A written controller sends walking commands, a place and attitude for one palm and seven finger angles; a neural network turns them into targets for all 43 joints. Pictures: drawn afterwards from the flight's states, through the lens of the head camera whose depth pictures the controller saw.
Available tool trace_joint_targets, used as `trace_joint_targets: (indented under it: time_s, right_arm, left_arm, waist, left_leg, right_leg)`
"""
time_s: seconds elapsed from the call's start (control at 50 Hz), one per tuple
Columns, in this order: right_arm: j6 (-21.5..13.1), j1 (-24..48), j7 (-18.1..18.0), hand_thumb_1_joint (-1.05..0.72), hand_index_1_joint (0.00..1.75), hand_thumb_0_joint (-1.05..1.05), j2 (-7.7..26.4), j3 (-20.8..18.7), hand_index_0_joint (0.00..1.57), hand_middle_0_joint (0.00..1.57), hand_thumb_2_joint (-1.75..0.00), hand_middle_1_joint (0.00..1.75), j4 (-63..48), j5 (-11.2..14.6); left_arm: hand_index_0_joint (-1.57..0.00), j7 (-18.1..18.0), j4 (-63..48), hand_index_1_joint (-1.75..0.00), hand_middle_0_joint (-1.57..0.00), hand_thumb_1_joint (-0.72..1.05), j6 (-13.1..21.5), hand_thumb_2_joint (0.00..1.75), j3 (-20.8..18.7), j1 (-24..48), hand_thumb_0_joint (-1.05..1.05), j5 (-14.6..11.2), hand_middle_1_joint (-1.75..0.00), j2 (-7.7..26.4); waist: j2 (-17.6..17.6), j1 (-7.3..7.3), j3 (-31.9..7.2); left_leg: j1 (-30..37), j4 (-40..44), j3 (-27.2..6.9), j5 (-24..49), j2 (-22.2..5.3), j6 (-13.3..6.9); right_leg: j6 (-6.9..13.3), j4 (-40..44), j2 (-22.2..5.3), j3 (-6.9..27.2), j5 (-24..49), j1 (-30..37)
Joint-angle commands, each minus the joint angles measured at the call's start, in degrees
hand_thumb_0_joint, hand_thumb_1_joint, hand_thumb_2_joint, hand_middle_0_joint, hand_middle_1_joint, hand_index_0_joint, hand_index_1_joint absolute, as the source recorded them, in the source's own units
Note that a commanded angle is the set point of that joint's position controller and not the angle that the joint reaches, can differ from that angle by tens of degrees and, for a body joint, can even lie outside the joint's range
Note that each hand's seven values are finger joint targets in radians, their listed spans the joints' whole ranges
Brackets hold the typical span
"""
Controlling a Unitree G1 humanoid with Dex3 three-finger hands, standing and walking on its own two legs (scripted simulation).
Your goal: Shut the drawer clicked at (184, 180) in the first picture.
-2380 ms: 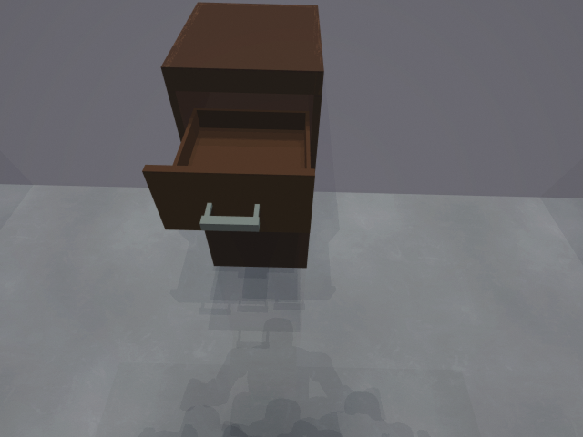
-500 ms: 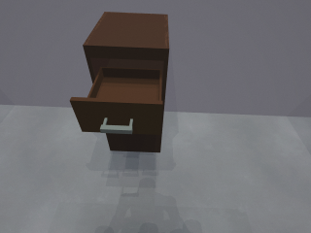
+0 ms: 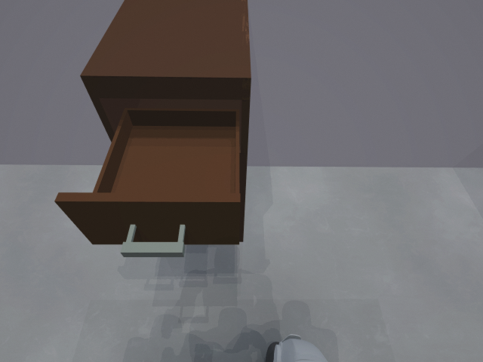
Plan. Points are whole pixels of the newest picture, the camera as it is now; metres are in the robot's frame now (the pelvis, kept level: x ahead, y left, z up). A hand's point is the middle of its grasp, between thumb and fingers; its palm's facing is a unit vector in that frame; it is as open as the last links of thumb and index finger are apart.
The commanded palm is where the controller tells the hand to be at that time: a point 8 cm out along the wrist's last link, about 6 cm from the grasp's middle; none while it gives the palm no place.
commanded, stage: come to a stop and stand still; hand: left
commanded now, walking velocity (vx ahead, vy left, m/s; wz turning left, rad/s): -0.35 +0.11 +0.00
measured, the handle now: (155, 239) +0.34 +0.19 -0.07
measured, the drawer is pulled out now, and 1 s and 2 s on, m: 0.30 0.30 0.30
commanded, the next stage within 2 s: look again from close up in 1.42 s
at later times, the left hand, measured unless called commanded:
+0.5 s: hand out of the picture +0.09 +0.23 -0.18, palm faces +0.09 -0.98 -0.19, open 7.3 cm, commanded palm none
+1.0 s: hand out of the picture -0.07 +0.22 -0.16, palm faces +0.02 -0.98 -0.19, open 7.4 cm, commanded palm none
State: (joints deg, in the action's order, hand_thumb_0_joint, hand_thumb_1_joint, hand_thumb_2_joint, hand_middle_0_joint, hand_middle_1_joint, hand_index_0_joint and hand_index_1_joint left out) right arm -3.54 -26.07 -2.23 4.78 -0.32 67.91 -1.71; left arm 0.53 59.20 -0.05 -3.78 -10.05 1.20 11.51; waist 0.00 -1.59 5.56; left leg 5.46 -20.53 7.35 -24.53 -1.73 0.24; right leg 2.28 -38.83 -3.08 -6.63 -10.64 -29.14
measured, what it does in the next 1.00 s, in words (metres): steps on the spot: right foot, then left foot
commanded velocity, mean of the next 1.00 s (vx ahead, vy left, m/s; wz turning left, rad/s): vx -0.08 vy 0.04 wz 0.00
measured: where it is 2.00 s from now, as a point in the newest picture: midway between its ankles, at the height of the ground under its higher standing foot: outside the picture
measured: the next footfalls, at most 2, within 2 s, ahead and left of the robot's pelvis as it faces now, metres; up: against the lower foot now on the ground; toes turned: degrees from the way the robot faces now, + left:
right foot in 0.04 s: +0.18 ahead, -0.12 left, +0.00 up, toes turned -6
left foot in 0.46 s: +0.07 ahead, +0.12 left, +0.00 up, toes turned +5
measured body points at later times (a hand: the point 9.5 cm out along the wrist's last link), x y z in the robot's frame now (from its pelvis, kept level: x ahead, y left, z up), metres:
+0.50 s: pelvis +0.02 +0.03 -0.01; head +0.03 +0.07 +0.44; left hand +0.08 +0.28 -0.17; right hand +0.11 -0.21 -0.13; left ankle +0.03 +0.12 -0.73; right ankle +0.13 -0.11 -0.72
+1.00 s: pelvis -0.03 +0.06 +0.01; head -0.04 +0.05 +0.46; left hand -0.07 +0.27 -0.15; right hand -0.05 -0.16 -0.15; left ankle +0.03 +0.12 -0.73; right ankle -0.08 -0.06 -0.73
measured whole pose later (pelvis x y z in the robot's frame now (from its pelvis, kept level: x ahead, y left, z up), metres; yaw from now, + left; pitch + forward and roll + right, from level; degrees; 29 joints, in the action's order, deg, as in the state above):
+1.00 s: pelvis -0.03 +0.06 +0.01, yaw -1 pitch -2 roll +0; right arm 0.5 -16.5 -1.5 7.8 -0.9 67.0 -0.4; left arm -2.6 66.6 -0.9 0.2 -20.1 0.9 7.2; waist 0.2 -0.2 0.2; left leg -12.5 -18.6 7.0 -5.2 3.0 -4.4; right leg -0.7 -22.8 -1.4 -0.2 -17.0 -4.4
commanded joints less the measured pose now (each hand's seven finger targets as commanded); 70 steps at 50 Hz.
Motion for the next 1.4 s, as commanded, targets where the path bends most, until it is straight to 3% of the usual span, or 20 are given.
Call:
trace_joint_targets:
  time_s: [0.0,0.02,0.04,0.06,0.08,0.12,0.32,0.4,0.42,0.44,0.46,0.52,0.58,0.66,0.76,0.82,0.86,0.9,1.1,1.38]
  right_arm:
    - [0.2,-2.5,-0.2,-0.90,0.30,0.00,9.8,-2.5,0.20,0.20,-0.90,0.30,-2.0,1.2]
    - [0.2,-6.2,0.0,-0.90,0.30,0.00,5.9,-2.1,0.20,0.20,-0.90,0.30,-2.8,2.1]
    - [1.0,-3.4,-0.8,-0.90,0.30,0.00,6.1,-2.2,0.20,0.20,-0.90,0.30,-3.5,2.3]
    - [1.8,-2.3,-0.6,-0.90,0.30,0.00,7.2,-2.5,0.20,0.20,-0.90,0.30,-4.1,2.2]
    - [2.7,-0.1,-0.7,-0.90,0.30,0.00,9.9,-3.4,0.20,0.20,-0.90,0.30,-4.7,2.1]
    - [4.9,1.0,-0.5,-0.90,0.30,0.00,5.1,-2.3,0.20,0.20,-0.90,0.30,-4.1,1.6]
    - [6.0,7.2,1.1,-0.90,0.30,0.00,7.3,-3.7,0.20,0.20,-0.90,0.30,-11.0,1.0]
    - [4.5,3.0,1.2,-0.90,0.30,0.00,7.7,-3.4,0.20,0.20,-0.90,0.30,-10.4,1.1]
    - [4.1,2.3,1.2,-0.90,0.30,0.00,9.9,-3.6,0.20,0.20,-0.90,0.30,-10.8,0.9]
    - [3.8,5.3,1.1,-0.90,0.30,0.00,14.2,-4.2,0.20,0.20,-0.90,0.30,-12.9,0.0]
    - [3.9,11.2,0.6,-0.90,0.30,0.00,15.6,-4.1,0.20,0.20,-0.90,0.30,-15.0,-0.2]
    - [3.3,19.2,-0.2,-0.90,0.30,0.00,12.7,-2.6,0.20,0.20,-0.90,0.30,-15.8,0.0]
    - [2.9,14.6,-0.4,-0.90,0.30,0.00,11.6,-2.6,0.20,0.20,-0.90,0.30,-13.0,0.7]
    - [2.7,9.0,-1.1,-0.90,0.30,0.00,11.1,-2.4,0.20,0.20,-0.90,0.30,-9.2,1.1]
    - [2.9,7.6,-0.8,-0.90,0.30,0.00,11.8,-2.6,0.20,0.20,-0.90,0.30,-6.2,1.2]
    - [2.9,8.5,-0.4,-0.90,0.30,0.00,10.1,-2.2,0.20,0.20,-0.90,0.30,-5.0,1.7]
    - [2.9,8.1,0.1,-0.90,0.30,0.00,8.9,-1.9,0.20,0.20,-0.90,0.30,-4.4,1.8]
    - [3.2,7.8,0.2,-0.90,0.30,0.00,8.7,-1.8,0.20,0.20,-0.90,0.30,-3.5,1.7]
    - [4.3,4.1,0.5,-0.90,0.30,0.00,6.7,-1.6,0.20,0.20,-0.90,0.30,-1.2,1.3]
    - [4.0,1.5,-0.1,-0.90,0.30,0.00,4.6,-1.6,0.20,0.20,-0.90,0.30,-1.5,1.1]
  left_arm:
    - [-0.20,-0.8,2.5,-0.30,-0.20,0.90,2.7,0.90,-1.1,-19.0,0.00,0.5,-0.30,5.6]
    - [-0.20,-1.7,3.0,-0.30,-0.20,0.90,3.2,0.90,-2.1,-21.9,0.00,0.2,-0.30,10.2]
    - [-0.20,-2.2,2.3,-0.30,-0.20,0.90,2.8,0.90,-1.2,-19.4,0.00,-0.7,-0.30,9.7]
    - [-0.20,-2.4,0.2,-0.30,-0.20,0.90,3.0,0.90,-1.1,-12.7,0.00,-0.2,-0.30,11.2]
    - [-0.20,-2.7,-2.0,-0.30,-0.20,0.90,2.5,0.90,-1.0,-6.3,0.00,0.0,-0.30,11.3]
    - [-0.20,-3.8,-3.1,-0.30,-0.20,0.90,1.0,0.90,0.2,-2.9,0.00,0.2,-0.30,6.4]
    - [-0.20,-3.2,-7.3,-0.30,-0.20,0.90,-1.2,0.90,-1.3,-0.8,0.00,1.1,-0.30,9.0]
    - [-0.20,-2.7,-7.8,-0.30,-0.20,0.90,-2.0,0.90,-1.3,-0.3,0.00,0.6,-0.30,8.8]
    - [-0.20,-2.5,-8.2,-0.30,-0.20,0.90,-2.5,0.90,-0.7,-1.1,0.00,0.2,-0.30,6.3]
    - [-0.20,-2.4,-8.6,-0.30,-0.20,0.90,-2.8,0.90,-0.3,-2.6,0.00,-0.4,-0.30,2.6]
    - [-0.20,-2.7,-8.2,-0.30,-0.20,0.90,-3.4,0.90,-0.4,-1.0,0.00,0.1,-0.30,3.7]
    - [-0.20,-2.1,-4.3,-0.30,-0.20,0.90,-3.1,0.90,-1.3,-8.4,0.00,0.6,-0.30,4.5]
    - [-0.20,-2.3,-2.5,-0.30,-0.20,0.90,-2.4,0.90,-0.1,-10.0,0.00,0.3,-0.30,3.5]
    - [-0.20,-2.7,-0.8,-0.30,-0.20,0.90,-2.2,0.90,1.4,-9.0,0.00,0.1,-0.30,2.7]
    - [-0.20,-3.1,3.5,-0.30,-0.20,0.90,-2.2,0.90,2.4,-12.6,0.00,-0.2,-0.30,1.6]
    - [-0.20,-3.4,6.3,-0.30,-0.20,0.90,-1.2,0.90,2.6,-16.1,0.00,-0.1,-0.30,1.6]
    - [-0.20,-3.5,6.9,-0.30,-0.20,0.90,-0.7,0.90,3.0,-16.4,0.00,-0.2,-0.30,2.2]
    - [-0.20,-3.3,7.0,-0.30,-0.20,0.90,0.0,0.90,3.2,-14.7,0.00,-0.3,-0.30,1.5]
    - [-0.20,-3.4,6.4,-0.30,-0.20,0.90,-0.3,0.90,3.0,-17.1,0.00,-0.2,-0.30,-0.2]
    - [-0.20,-3.4,7.2,-0.30,-0.20,0.90,0.1,0.90,3.1,-20.5,0.00,-0.2,-0.30,-3.0]
  waist:
    - [-3.4,8.27,-8.7]
    - [-13.9,7.08,-14.9]
    - [-6.1,5.90,-12.8]
    - [-10.5,3.86,-12.2]
    - [-8.4,2.47,-8.1]
    - [-3.3,0.57,-4.4]
    - [-9.8,1.74,-7.9]
    - [-7.3,-0.47,-7.5]
    - [1.0,-0.56,-5.2]
    - [17.5,0.18,-1.4]
    - [18.5,0.36,1.5]
    - [7.0,5.32,0.0]
    - [5.7,3.23,-5.4]
    - [7.2,0.89,-7.7]
    - [5.4,1.22,-7.1]
    - [1.6,2.39,-4.5]
    - [2.0,1.59,-3.1]
    - [-5.0,0.93,-2.2]
    - [-1.1,1.23,4.7]
    - [0.0,1.28,3.2]
  left_leg:
    - [-19.0,-26.0,-1.4,36.7,-6.8,-3.2]
    - [-27.6,-44.2,-0.8,-2.2,1.9,-0.9]
    - [-25.1,-48.9,-7.3,-11.4,0.2,-1.4]
    - [-24.0,-49.9,-9.5,-9.6,-1.2,-1.5]
    - [-23.3,-49.1,-10.4,-7.8,-2.5,-1.6]
    - [-22.9,-45.1,-9.3,-6.3,-2.7,-0.2]
    - [-23.8,-33.3,-5.7,-1.6,0.6,1.4]
    - [-12.0,-9.0,-3.6,7.6,1.0,0.6]
    - [-12.4,-0.3,-9.8,5.1,-2.8,-0.6]
    - [-21.1,9.4,-25.7,1.7,-15.2,-4.7]
    - [-33.1,13.9,-30.5,1.0,-18.7,-7.3]
    - [-32.5,10.0,-18.9,6.1,-11.7,-7.9]
    - [-17.9,6.7,-14.6,16.9,-9.3,-8.0]
    - [-6.5,6.4,-17.4,26.7,-11.9,-9.3]
    - [-8.3,8.2,-18.6,22.1,-11.7,-8.0]
    - [-15.2,8.1,-15.9,12.3,-7.9,-3.9]
    - [-14.5,8.6,-13.4,10.4,-4.5,-0.3]
    - [-11.6,6.3,-11.3,12.8,-4.0,-1.3]
    - [-17.4,7.2,-11.7,1.8,-3.1,-1.5]
    - [-18.2,5.6,-12.5,3.5,-3.0,-1.5]
  right_leg:
    - [3.3,9.0,-2.9,4.9,16.7,33.3]
    - [10.1,13.1,-19.8,25.6,40.3,39.9]
    - [13.2,15.6,-22.3,24.0,47.9,30.4]
    - [12.9,17.2,-21.1,24.0,42.6,23.4]
    - [12.6,18.2,-19.7,20.8,35.9,16.7]
    - [10.8,18.7,-18.0,14.4,32.0,8.2]
    - [8.7,21.0,-15.0,13.2,8.4,9.1]
    - [4.0,18.3,-11.1,12.3,-10.9,4.0]
    - [1.1,11.3,-6.6,9.2,-15.0,1.0]
    - [-2.8,-1.1,1.5,3.0,-18.9,-1.6]
    - [-3.2,-10.9,2.7,7.6,-18.8,2.8]
    - [-3.0,-24.2,3.4,10.6,-11.0,5.3]
    - [-4.2,-19.1,2.5,9.0,-10.3,2.6]
    - [-4.6,-5.6,0.9,7.6,-15.3,5.1]
    - [-3.2,7.8,0.7,7.0,-13.4,13.9]
    - [-1.7,21.3,-1.0,7.8,-3.0,21.3]
    - [0.1,21.4,-3.5,9.9,-3.5,19.0]
    - [-0.1,22.2,-2.8,10.4,-4.4,15.2]
    - [-0.3,23.8,-1.6,11.1,-18.1,8.5]
    - [0.3,22.4,-1.1,11.8,-17.2,7.0]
